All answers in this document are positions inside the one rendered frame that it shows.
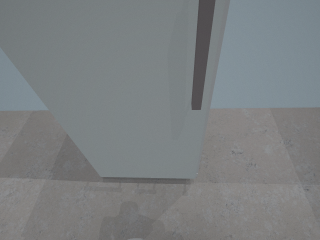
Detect fridge door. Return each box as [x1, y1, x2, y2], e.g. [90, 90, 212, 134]
[0, 0, 225, 179]

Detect handle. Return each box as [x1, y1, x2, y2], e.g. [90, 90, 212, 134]
[191, 0, 216, 110]

